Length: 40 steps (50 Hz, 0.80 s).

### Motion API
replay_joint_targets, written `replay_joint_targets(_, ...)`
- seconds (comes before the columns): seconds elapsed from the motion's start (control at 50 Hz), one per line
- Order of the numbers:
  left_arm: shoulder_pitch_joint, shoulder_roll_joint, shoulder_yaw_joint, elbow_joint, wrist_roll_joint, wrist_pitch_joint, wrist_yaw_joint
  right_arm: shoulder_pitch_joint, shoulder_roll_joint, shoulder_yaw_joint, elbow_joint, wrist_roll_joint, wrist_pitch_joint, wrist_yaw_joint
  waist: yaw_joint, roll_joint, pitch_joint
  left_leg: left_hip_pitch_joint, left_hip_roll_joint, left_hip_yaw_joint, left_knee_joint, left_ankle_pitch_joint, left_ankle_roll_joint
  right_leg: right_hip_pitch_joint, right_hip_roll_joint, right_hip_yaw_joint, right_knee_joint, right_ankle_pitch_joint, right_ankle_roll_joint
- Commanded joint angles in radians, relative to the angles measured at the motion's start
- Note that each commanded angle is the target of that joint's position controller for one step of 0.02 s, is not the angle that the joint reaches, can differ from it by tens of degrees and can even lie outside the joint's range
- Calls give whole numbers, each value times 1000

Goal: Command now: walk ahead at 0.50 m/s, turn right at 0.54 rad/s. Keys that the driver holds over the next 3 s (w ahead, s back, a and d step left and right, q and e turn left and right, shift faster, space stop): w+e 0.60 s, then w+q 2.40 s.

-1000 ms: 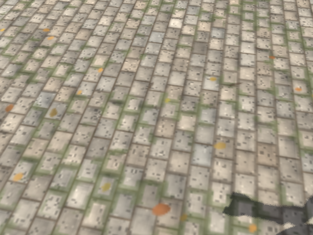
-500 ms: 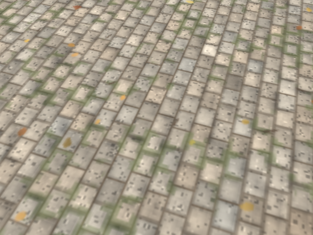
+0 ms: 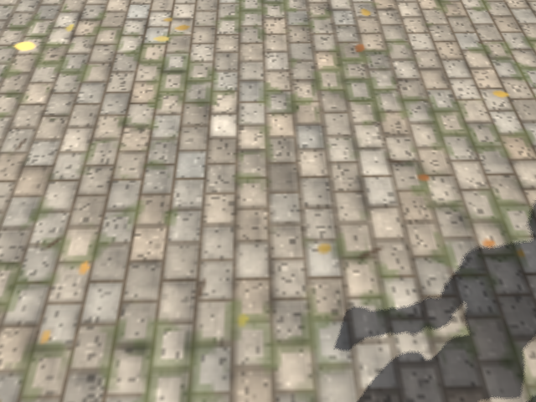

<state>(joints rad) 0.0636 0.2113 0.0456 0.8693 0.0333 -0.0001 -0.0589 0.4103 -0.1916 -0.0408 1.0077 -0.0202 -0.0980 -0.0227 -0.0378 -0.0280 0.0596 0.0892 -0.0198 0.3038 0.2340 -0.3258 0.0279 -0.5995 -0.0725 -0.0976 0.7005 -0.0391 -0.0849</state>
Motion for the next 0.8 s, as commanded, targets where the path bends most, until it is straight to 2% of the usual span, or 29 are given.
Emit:
replay_joint_targets(0.02,-65,51,8,-80,4,-12,-1,30,-162,-33,-27,-3,5,-13,24,109,37,13,301,-45,34,827,87,36,51,-57,-56,-85,-49)
replay_joint_targets(0.06,33,76,22,-57,5,-12,8,14,-194,-43,-31,-5,21,-16,71,132,-26,42,305,-23,220,1082,83,157,120,-87,-68,-197,-93)
replay_joint_targets(0.08,129,96,35,-31,4,-18,14,8,-209,-48,-36,-5,32,-13,107,130,-84,24,305,-22,382,1086,81,265,155,-85,-103,-227,-119)
replay_joint_targets(0.1,280,133,56,15,12,-28,26,-9,-213,-49,-50,-1,38,-7,178,82,-162,-93,287,-9,625,930,52,479,161,-39,-198,-198,-155)
replay_joint_targets(0.12,364,246,91,26,24,-30,42,3,-142,-33,-97,10,36,1,189,-70,-261,-410,212,-13,968,398,8,757,-87,312,-239,-315,-243)
replay_joint_targets(0.14,322,318,104,2,-4,-18,43,-45,-126,-35,-173,12,23,19,136,-190,-313,-743,-12,-180,1240,-233,-40,900,-275,842,-408,-264,-371)
replay_joint_targets(0.16,308,292,97,7,-18,-7,49,-170,-167,-39,-196,3,12,24,153,-19,-204,-853,61,-319,1225,-139,-28,837,-252,718,-443,-214,-332)
replay_joint_targets(0.18,258,243,84,9,-25,-10,56,-178,-150,-32,-202,14,-2,27,115,14,-103,-840,101,-321,1145,-40,-21,708,-230,592,-452,-131,-296)
replay_joint_targets(0.2,208,195,72,4,-24,-17,59,-150,-146,-33,-182,12,-5,23,63,69,-45,-775,134,-324,1044,3,-21,594,-173,497,-464,-8,-247)
replay_joint_targets(0.22,179,167,63,1,-33,-26,64,-136,-146,-34,-180,-8,9,21,30,68,-32,-713,148,-329,985,12,-33,523,-125,425,-470,81,-221)
replay_joint_targets(0.24,166,152,56,-5,-36,-37,65,-112,-136,-32,-172,-24,29,23,11,50,-48,-657,155,-332,946,22,-47,484,-92,381,-473,136,-210)
replay_joint_targets(0.26,180,154,54,-4,-39,-49,64,-112,-131,-32,-177,-30,46,27,5,42,-58,-642,151,-325,923,21,-59,470,-74,364,-473,185,-211)
replay_joint_targets(0.3,220,184,59,2,-39,-62,60,-148,-120,-29,-196,-29,65,34,8,29,-54,-660,147,-308,856,61,-79,447,-48,341,-485,205,-206)
replay_joint_targets(0.36,293,195,61,7,-35,-62,58,-282,-128,-27,-246,-24,72,36,55,-1,-19,-750,143,-300,727,167,-95,471,-36,363,-505,169,-182)
replay_joint_targets(0.48,401,199,59,12,-28,-56,64,-472,-131,-13,-321,-16,63,46,127,-30,-11,-810,89,-307,500,293,-83,609,-35,406,-456,239,-156)
replay_joint_targets(0.54,424,210,60,10,-19,-54,73,-531,-140,-6,-359,-8,50,49,140,-44,-5,-772,56,-307,404,284,-61,653,-52,439,-408,317,-146)
replay_joint_targets(0.58,388,229,64,-3,-16,-55,81,-479,-162,-9,-358,-4,41,46,100,-57,-10,-649,37,-320,328,247,-36,633,-60,461,-367,365,-114)
replay_joint_targets(0.6,346,243,67,-15,-15,-57,80,-399,-180,-15,-337,-2,36,40,56,-62,-33,-515,13,-314,294,206,-18,588,-48,452,-313,455,-89)
replay_joint_targets(0.62,331,250,67,-16,-15,-64,76,-272,-203,-27,-294,-4,29,31,8,-45,-97,-366,-16,-285,273,191,5,582,-29,422,-203,564,-71)
replay_joint_targets(0.64,334,231,61,-8,-21,-72,68,-128,-222,-36,-254,-12,17,19,-60,1,-178,-172,19,-297,224,226,37,529,25,363,-14,527,-51)
replay_joint_targets(0.66,373,148,36,-27,-23,-82,63,31,-285,-49,-242,-33,11,5,-100,103,-319,40,248,-553,211,32,90,403,83,299,271,208,-31)
replay_joint_targets(0.68,543,90,31,-21,-52,-80,56,27,-376,-74,-214,-40,23,11,1,381,-372,186,442,-1071,52,18,237,118,262,220,525,-487,10)
replay_joint_targets(0.7,488,160,32,2,-11,-71,64,-63,-276,-58,-228,-9,34,24,20,185,-235,71,402,-1102,20,-126,236,20,181,266,597,-440,-8)
replay_joint_targets(0.72,380,166,34,-18,-3,-70,56,-152,-202,-42,-245,3,34,30,27,85,-107,-62,354,-922,18,-95,224,10,137,246,572,-346,-5)
replay_joint_targets(0.74,311,159,29,-39,2,-72,50,-182,-168,-31,-239,-1,32,35,33,43,-67,-136,298,-800,10,37,206,20,100,219,518,-297,1)
replay_joint_targets(0.78,278,145,22,-60,20,-61,39,-161,-155,-22,-206,6,23,35,57,106,-58,-201,218,-668,-2,264,185,65,55,180,431,-275,26)
replay_joint_targets(0.8,278,134,18,-65,22,-57,36,-133,-160,-22,-189,10,16,38,61,125,-72,-205,204,-645,1,362,193,81,53,164,406,-278,40)
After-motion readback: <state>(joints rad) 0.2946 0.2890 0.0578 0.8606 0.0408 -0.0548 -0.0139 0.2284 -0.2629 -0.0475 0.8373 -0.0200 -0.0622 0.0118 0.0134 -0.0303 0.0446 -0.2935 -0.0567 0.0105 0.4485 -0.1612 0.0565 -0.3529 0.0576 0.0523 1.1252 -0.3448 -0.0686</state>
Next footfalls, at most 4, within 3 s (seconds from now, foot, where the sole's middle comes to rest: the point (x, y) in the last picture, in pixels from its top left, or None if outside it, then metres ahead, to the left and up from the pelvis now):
0.10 right None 0.21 -0.08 -0.77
0.64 left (275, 360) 0.57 -0.01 -0.77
1.12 right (373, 309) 0.70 -0.28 -0.77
1.64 left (292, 225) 0.99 -0.08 -0.77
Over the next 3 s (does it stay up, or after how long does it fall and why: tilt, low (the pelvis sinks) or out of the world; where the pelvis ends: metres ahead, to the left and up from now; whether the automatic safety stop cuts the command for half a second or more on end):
stays up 1.47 0.14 0.01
